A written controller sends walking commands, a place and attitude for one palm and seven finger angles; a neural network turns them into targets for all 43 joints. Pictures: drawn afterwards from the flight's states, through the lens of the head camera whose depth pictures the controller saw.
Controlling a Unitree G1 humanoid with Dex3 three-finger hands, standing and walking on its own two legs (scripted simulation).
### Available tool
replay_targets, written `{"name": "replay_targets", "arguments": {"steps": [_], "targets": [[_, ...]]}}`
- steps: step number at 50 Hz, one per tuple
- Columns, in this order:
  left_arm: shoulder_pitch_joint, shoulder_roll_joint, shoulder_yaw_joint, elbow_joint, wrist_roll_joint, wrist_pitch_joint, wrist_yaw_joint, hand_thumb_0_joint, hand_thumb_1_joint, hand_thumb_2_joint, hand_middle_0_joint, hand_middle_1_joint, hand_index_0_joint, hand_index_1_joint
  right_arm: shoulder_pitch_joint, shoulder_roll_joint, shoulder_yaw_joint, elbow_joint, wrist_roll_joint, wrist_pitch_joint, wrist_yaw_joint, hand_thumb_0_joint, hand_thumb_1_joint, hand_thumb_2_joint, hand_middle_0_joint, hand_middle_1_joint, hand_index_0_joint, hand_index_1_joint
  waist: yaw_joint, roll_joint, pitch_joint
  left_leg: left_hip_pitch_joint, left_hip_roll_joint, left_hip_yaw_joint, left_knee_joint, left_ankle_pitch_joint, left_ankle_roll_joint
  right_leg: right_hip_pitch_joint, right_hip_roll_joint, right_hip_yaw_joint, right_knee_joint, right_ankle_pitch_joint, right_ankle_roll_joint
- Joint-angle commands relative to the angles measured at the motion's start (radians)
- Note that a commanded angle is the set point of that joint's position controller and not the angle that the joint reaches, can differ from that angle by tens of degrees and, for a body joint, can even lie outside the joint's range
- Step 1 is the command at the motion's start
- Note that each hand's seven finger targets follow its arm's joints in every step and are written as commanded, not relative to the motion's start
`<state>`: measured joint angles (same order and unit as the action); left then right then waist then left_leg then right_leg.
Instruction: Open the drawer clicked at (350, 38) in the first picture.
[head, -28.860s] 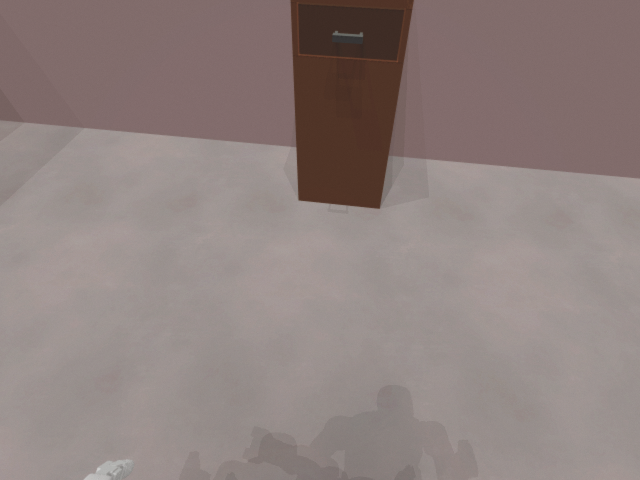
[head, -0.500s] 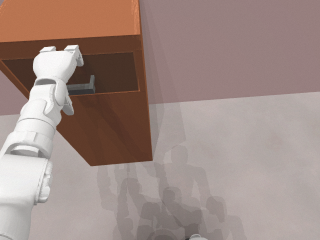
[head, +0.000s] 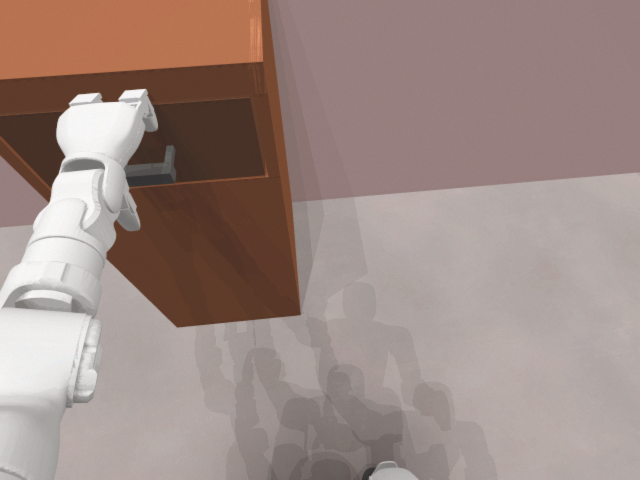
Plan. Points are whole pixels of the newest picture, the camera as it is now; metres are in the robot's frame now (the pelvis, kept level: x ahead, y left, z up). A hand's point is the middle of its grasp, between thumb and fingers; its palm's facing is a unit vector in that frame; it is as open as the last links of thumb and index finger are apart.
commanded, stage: re-aim the fingers above the handle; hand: left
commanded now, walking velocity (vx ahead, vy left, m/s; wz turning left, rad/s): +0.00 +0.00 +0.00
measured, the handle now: (139, 164) +0.55 +0.24 +0.03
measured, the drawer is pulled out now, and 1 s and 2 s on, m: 0.00 0.00 0.00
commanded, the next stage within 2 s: lower the fingers behind the handle in 1.70 s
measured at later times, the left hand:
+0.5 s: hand (117, 162) +0.50 +0.24 +0.09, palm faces +0.01 +0.01 -1.00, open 13.8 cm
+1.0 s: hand (124, 158) +0.51 +0.23 +0.09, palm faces -0.03 +0.02 -1.00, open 13.6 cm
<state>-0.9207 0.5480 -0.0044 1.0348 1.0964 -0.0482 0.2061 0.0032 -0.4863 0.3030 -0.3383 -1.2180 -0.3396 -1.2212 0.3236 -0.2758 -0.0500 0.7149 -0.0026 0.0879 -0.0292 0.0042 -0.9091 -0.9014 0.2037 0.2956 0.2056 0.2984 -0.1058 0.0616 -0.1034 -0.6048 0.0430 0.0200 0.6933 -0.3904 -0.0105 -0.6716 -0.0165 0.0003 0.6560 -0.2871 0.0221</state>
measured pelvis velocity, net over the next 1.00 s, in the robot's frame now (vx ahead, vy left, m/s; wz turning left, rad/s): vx -0.02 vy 0.01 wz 0.00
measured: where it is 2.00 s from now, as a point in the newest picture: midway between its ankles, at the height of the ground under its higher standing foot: outside the picture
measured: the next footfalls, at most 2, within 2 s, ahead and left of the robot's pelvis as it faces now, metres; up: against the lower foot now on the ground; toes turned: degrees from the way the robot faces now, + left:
none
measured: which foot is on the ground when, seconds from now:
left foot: down 0.00-1.00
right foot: down 0.00-1.00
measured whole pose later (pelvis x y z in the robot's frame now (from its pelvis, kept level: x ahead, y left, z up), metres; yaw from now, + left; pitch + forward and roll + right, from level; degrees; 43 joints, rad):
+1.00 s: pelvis -0.02 +0.01 +0.00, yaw +0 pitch +18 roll -1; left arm -1.03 0.58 -0.03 1.13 1.11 -0.09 0.19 0.00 -0.49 0.30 -0.35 -1.22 -0.36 -1.23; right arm 0.36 -0.28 -0.04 0.72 0.00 0.06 -0.04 0.00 -0.91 -0.90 0.20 0.30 0.21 0.30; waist -0.14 0.05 -0.10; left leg -0.67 0.03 0.02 0.73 -0.38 0.00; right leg -0.73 -0.03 0.00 0.68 -0.27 0.03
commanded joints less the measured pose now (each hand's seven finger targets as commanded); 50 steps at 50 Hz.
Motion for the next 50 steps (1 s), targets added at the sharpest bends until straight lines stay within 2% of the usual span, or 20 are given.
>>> {"name": "replay_targets", "arguments": {"steps": [1, 8, 13, 15, 17, 18, 20, 22, 26, 27, 30, 32, 33, 34, 36, 37, 39, 47, 48, 50], "targets": [[-0.48, 0.317, 0.061, -0.175, -0.013, 0.039, 0.017, 0.0, -0.5, 0.3, -0.3, -1.2, -0.3, -1.2, 0.135, -0.151, -0.052, -0.056, 0.002, -0.014, -0.021, 0.0, -0.9, -0.9, 0.2, 0.3, 0.2, 0.3, -0.011, -0.018, -0.466, 0.158, -0.068, 0.036, -0.049, 0.448, 0.044, 0.357, 0.051, -0.025, -0.037, 0.435, -0.027], [-0.454, 0.27, 0.024, -0.161, -0.025, -0.031, -0.04, 0.0, -0.5, 0.3, -0.3, -1.2, -0.3, -1.2, 0.155, -0.15, -0.057, -0.048, 0.001, -0.027, -0.036, 0.0, -0.9, -0.9, 0.2, 0.3, 0.2, 0.3, -0.026, -0.044, -0.403, 0.162, -0.062, 0.027, -0.06, 0.396, 0.048, 0.308, 0.051, -0.024, -0.063, 0.367, -0.028], [-0.479, 0.238, 0.012, -0.208, -0.022, -0.071, -0.016, 0.0, -0.5, 0.3, -0.3, -1.2, -0.3, -1.2, 0.16, -0.142, -0.061, -0.048, -0.003, -0.032, -0.03, 0.0, -0.9, -0.9, 0.2, 0.3, 0.2, 0.3, -0.021, 0.017, -0.402, 0.19, -0.061, 0.017, -0.055, 0.42, 0.04, 0.259, 0.057, -0.031, -0.052, 0.333, -0.039], [-0.475, 0.281, 0.056, -0.202, -0.017, -0.068, 0.011, 0.0, -0.5, 0.3, -0.3, -1.2, -0.3, -1.2, 0.159, -0.146, -0.059, -0.042, -0.004, -0.035, -0.024, 0.0, -0.9, -0.9, 0.2, 0.3, 0.2, 0.3, -0.007, 0.023, -0.394, 0.174, -0.062, 0.014, -0.055, 0.415, 0.037, 0.254, 0.058, -0.035, -0.044, 0.318, -0.042], [-0.505, 0.317, 0.082, -0.188, -0.015, -0.055, 0.036, 0.0, -0.5, 0.3, -0.3, -1.2, -0.3, -1.2, 0.158, -0.155, -0.057, -0.039, -0.005, -0.033, -0.022, 0.0, -0.9, -0.9, 0.2, 0.3, 0.2, 0.3, -0.014, -0.001, -0.399, 0.155, -0.063, 0.013, -0.052, 0.402, 0.037, 0.254, 0.059, -0.033, -0.04, 0.309, -0.041], [-0.533, 0.325, 0.074, -0.179, -0.005, -0.047, 0.05, 0.0, -0.5, 0.3, -0.3, -1.2, -0.3, -1.2, 0.152, -0.15, -0.051, -0.038, -0.006, -0.037, -0.021, 0.0, -0.9, -0.9, 0.2, 0.3, 0.2, 0.3, -0.017, 0.022, -0.385, 0.136, -0.063, 0.015, -0.055, 0.378, 0.036, 0.247, 0.054, -0.032, -0.038, 0.294, -0.038], [-0.546, 0.324, 0.075, -0.177, 0.003, -0.025, 0.071, 0.0, -0.5, 0.3, -0.3, -1.2, -0.3, -1.2, 0.155, -0.153, -0.052, -0.035, -0.007, -0.042, -0.016, 0.0, -0.9, -0.9, 0.2, 0.3, 0.2, 0.3, -0.018, 0.033, -0.407, 0.148, -0.063, 0.013, -0.05, 0.396, 0.035, 0.239, 0.056, -0.037, -0.028, 0.298, -0.04], [-0.549, 0.362, 0.104, -0.194, 0.008, -0.008, 0.078, 0.0, -0.5, 0.3, -0.3, -1.2, -0.3, -1.2, 0.154, -0.159, -0.053, -0.037, -0.011, -0.039, -0.012, 0.0, -0.9, -0.9, 0.2, 0.3, 0.2, 0.3, -0.003, 0.054, -0.486, 0.178, -0.063, 0.015, -0.038, 0.45, 0.033, 0.271, 0.057, -0.033, -0.017, 0.338, -0.042], [-0.532, 0.245, 0.02, -0.193, -0.003, 0.022, 0.051, 0.0, -0.5, 0.3, -0.3, -1.2, -0.3, -1.2, 0.169, -0.149, -0.064, -0.042, -0.006, -0.043, -0.005, 0.0, -0.9, -0.9, 0.2, 0.3, 0.2, 0.3, -0.019, 0.07, -0.516, 0.259, -0.049, 0.006, -0.03, 0.533, 0.027, 0.243, 0.064, -0.045, -0.025, 0.356, -0.038], [-0.531, 0.204, -0.008, -0.185, -0.01, 0.028, 0.036, 0.0, -0.5, 0.3, -0.3, -1.2, -0.3, -1.2, 0.175, -0.151, -0.067, -0.038, -0.005, -0.041, -0.005, 0.0, -0.9, -0.9, 0.2, 0.3, 0.2, 0.3, -0.034, 0.039, -0.521, 0.277, -0.045, 0.001, -0.027, 0.559, 0.028, 0.235, 0.067, -0.049, -0.032, 0.359, -0.037], [-0.539, 0.163, -0.043, -0.145, -0.03, 0.037, 0.006, 0.0, -0.5, 0.3, -0.3, -1.2, -0.3, -1.2, 0.171, -0.154, -0.062, -0.03, -0.001, -0.038, -0.01, 0.0, -0.9, -0.9, 0.2, 0.3, 0.2, 0.3, -0.05, -0.011, -0.405, 0.235, -0.046, 0.0, -0.051, 0.463, 0.036, 0.202, 0.067, -0.052, -0.058, 0.307, -0.034], [-0.556, 0.274, 0.032, -0.117, -0.029, 0.028, -0.004, 0.0, -0.5, 0.3, -0.3, -1.2, -0.3, -1.2, 0.168, -0.169, -0.054, -0.023, 0.001, -0.033, -0.019, 0.0, -0.9, -0.9, 0.2, 0.3, 0.2, 0.3, -0.047, -0.054, -0.37, 0.18, -0.052, 0.003, -0.064, 0.395, 0.039, 0.227, 0.061, -0.044, -0.064, 0.29, -0.035], [-0.587, 0.31, 0.032, -0.076, -0.012, 0.03, -0.006, 0.0, -0.5, 0.3, -0.3, -1.2, -0.3, -1.2, 0.165, -0.169, -0.044, -0.019, 0.004, -0.03, -0.026, 0.0, -0.9, -0.9, 0.2, 0.3, 0.2, 0.3, -0.054, -0.044, -0.329, 0.138, -0.057, 0.002, -0.069, 0.348, 0.041, 0.208, 0.056, -0.041, -0.06, 0.263, -0.034], [-0.614, 0.288, 0.016, -0.082, -0.01, 0.024, -0.003, 0.0, -0.5, 0.3, -0.3, -1.2, -0.3, -1.2, 0.172, -0.162, -0.041, -0.026, 0.002, -0.036, -0.029, 0.0, -0.9, -0.9, 0.2, 0.3, 0.2, 0.3, -0.062, -0.04, -0.328, 0.132, -0.059, 0.001, -0.068, 0.34, 0.044, 0.204, 0.055, -0.039, -0.059, 0.256, -0.034], [-0.581, 0.317, 0.038, -0.073, 0.004, 0.014, 0.0, 0.0, -0.5, 0.3, -0.3, -1.2, -0.3, -1.2, 0.171, -0.161, -0.037, -0.03, -0.001, -0.039, -0.027, 0.0, -0.9, -0.9, 0.2, 0.3, 0.2, 0.3, -0.04, -0.012, -0.346, 0.127, -0.061, 0.006, -0.062, 0.354, 0.041, 0.21, 0.054, -0.039, -0.044, 0.264, -0.038], [-0.594, 0.365, 0.076, -0.096, 0.01, 0.0, 0.001, 0.0, -0.5, 0.3, -0.3, -1.2, -0.3, -1.2, 0.171, -0.166, -0.04, -0.029, -0.006, -0.037, -0.028, 0.0, -0.9, -0.9, 0.2, 0.3, 0.2, 0.3, -0.029, -0.002, -0.395, 0.139, -0.059, 0.006, -0.052, 0.386, 0.039, 0.232, 0.053, -0.033, -0.034, 0.29, -0.039], [-0.59, 0.316, 0.038, -0.095, 0.009, -0.006, 0.008, 0.0, -0.5, 0.3, -0.3, -1.2, -0.3, -1.2, 0.184, -0.154, -0.041, -0.038, -0.006, -0.039, -0.025, 0.0, -0.9, -0.9, 0.2, 0.3, 0.2, 0.3, -0.042, 0.014, -0.4, 0.142, -0.062, 0.01, -0.04, 0.394, 0.039, 0.217, 0.056, -0.034, -0.031, 0.301, -0.038], [-0.617, 0.367, 0.072, -0.079, 0.0, -0.001, 0.026, 0.0, -0.5, 0.3, -0.3, -1.2, -0.3, -1.2, 0.194, -0.164, -0.043, -0.037, -0.003, -0.036, -0.023, 0.0, -0.9, -0.9, 0.2, 0.3, 0.2, 0.3, -0.05, -0.02, -0.451, 0.111, -0.064, 0.01, -0.026, 0.356, 0.041, 0.232, 0.055, -0.027, -0.022, 0.291, -0.031], [-0.627, 0.332, 0.034, -0.062, 0.003, 0.004, 0.027, 0.0, -0.5, 0.3, -0.3, -1.2, -0.3, -1.2, 0.195, -0.158, -0.042, -0.039, -0.002, -0.039, -0.027, 0.0, -0.9, -0.9, 0.2, 0.3, 0.2, 0.3, -0.065, -0.012, -0.421, 0.1, -0.065, 0.015, -0.027, 0.333, 0.044, 0.216, 0.053, -0.025, -0.031, 0.276, -0.027], [-0.632, 0.353, 0.044, -0.047, 0.005, 0.011, 0.027, 0.0, -0.5, 0.3, -0.3, -1.2, -0.3, -1.2, 0.192, -0.164, -0.038, -0.036, 0.001, -0.041, -0.026, 0.0, -0.9, -0.9, 0.2, 0.3, 0.2, 0.3, -0.061, -0.002, -0.398, 0.084, -0.065, 0.013, -0.033, 0.292, 0.042, 0.198, 0.052, -0.026, -0.034, 0.236, -0.028]]}}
